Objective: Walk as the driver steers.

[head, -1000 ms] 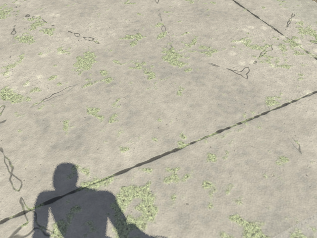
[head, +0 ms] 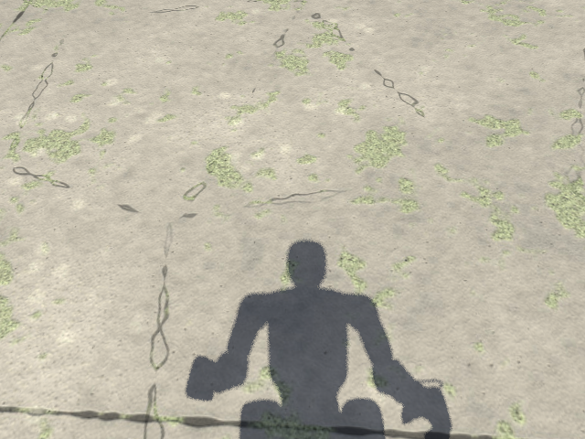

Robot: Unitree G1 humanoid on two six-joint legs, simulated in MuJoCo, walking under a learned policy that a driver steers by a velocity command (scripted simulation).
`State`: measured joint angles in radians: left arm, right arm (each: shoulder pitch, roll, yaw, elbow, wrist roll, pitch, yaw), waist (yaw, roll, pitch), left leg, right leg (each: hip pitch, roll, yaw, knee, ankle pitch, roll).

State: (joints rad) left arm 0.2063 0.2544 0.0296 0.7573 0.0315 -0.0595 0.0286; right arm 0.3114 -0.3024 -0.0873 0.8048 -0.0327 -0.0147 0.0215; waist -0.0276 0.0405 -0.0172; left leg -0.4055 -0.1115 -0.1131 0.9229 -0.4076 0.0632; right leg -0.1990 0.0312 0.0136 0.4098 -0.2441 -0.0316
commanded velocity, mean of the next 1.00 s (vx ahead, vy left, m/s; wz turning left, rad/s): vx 0.48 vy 0.00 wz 0.01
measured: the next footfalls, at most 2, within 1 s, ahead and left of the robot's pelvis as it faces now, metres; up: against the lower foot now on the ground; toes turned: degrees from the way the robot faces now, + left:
left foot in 0.36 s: +0.30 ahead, +0.14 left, +0.00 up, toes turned +12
right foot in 0.92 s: +0.62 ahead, +0.02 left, +0.00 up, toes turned -4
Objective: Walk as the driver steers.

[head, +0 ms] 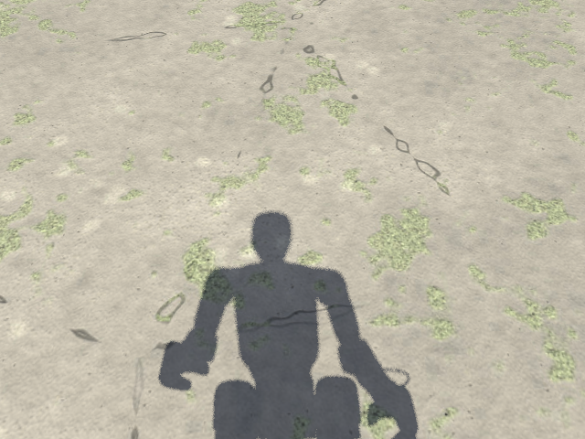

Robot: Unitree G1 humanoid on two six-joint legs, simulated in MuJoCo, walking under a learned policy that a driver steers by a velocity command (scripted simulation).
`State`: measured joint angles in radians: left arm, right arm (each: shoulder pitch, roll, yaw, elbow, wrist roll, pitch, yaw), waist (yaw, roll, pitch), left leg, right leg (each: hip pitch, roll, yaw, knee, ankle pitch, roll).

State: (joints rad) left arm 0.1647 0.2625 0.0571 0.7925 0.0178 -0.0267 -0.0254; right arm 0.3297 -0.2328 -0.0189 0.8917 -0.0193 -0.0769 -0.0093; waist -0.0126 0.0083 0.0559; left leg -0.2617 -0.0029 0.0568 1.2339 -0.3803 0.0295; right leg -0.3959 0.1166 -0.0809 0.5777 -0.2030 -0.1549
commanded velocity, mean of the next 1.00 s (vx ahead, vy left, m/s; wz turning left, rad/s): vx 0.50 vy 0.00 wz -0.34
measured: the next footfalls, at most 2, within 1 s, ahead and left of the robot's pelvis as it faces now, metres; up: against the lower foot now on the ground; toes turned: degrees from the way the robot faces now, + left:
left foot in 0.42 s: +0.42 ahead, +0.10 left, +0.00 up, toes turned -17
right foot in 0.92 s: +0.58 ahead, -0.18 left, +0.00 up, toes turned -23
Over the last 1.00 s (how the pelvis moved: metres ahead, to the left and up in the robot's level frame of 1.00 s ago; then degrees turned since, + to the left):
0.52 0.06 -0.02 -4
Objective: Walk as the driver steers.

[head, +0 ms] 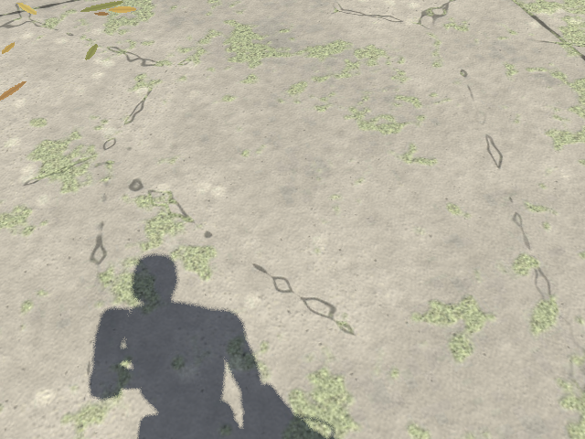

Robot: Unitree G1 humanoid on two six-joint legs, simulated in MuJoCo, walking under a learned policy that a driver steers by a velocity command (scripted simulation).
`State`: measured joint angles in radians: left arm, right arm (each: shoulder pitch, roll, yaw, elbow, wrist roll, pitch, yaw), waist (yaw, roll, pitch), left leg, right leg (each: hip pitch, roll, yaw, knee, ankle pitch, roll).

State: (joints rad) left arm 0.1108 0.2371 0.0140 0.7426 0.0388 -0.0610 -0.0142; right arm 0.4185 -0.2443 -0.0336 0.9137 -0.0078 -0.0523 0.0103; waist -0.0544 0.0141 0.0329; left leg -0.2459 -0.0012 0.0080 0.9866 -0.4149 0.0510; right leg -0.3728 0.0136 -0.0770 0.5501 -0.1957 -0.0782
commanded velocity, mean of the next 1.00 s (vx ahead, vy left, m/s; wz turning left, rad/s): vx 0.50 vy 0.00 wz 0.48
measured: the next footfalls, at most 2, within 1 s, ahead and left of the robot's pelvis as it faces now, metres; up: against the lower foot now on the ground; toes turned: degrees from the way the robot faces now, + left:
left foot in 0.46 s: +0.37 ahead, +0.13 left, +0.00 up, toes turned +18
right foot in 0.98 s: +0.72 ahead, +0.09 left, +0.00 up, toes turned +34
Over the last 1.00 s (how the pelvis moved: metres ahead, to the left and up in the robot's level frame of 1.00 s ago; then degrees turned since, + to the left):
0.51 -0.08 0.01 -19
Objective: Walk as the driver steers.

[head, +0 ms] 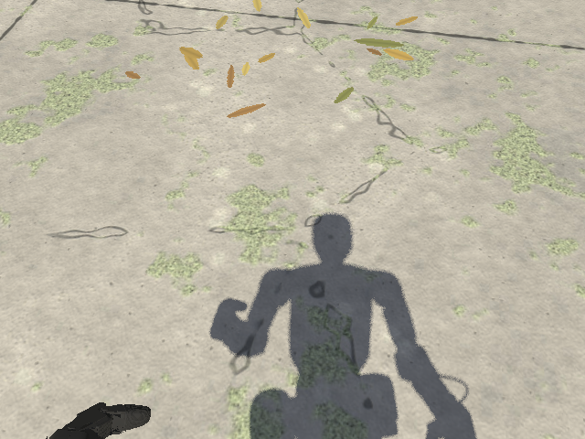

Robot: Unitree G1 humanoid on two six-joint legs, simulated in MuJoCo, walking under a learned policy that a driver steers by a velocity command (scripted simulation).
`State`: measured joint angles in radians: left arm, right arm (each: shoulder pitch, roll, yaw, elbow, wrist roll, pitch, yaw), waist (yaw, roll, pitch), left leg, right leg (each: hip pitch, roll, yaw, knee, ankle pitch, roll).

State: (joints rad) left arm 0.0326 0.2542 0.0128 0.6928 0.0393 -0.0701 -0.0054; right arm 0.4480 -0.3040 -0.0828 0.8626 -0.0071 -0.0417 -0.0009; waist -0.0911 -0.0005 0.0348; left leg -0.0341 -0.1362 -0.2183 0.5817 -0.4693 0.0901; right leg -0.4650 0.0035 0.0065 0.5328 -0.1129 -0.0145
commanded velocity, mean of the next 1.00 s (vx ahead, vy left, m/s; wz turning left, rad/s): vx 0.50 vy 0.00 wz -0.20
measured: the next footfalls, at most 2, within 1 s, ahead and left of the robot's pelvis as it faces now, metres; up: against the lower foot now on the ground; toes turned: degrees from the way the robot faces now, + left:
left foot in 0.46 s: +0.36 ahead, +0.12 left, +0.00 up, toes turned +2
right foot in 0.98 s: +0.60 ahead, -0.13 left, +0.00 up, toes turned -22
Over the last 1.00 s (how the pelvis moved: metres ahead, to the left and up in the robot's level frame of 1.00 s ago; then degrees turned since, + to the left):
0.53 0.11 -0.01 33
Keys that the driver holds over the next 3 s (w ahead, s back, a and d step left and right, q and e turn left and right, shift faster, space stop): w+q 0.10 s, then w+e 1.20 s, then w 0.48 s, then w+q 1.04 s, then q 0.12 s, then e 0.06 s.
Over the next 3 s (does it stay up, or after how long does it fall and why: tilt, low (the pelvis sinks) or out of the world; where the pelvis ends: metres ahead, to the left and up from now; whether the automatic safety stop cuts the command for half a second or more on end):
stays up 1.45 -0.40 0.02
